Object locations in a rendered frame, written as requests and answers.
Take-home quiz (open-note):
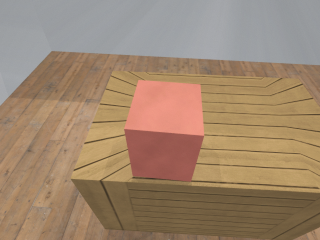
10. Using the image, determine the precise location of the carton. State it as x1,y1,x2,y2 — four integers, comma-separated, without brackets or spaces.
124,80,205,182

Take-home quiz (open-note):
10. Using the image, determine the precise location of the pedestal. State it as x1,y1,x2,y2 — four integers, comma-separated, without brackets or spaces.
70,71,320,240

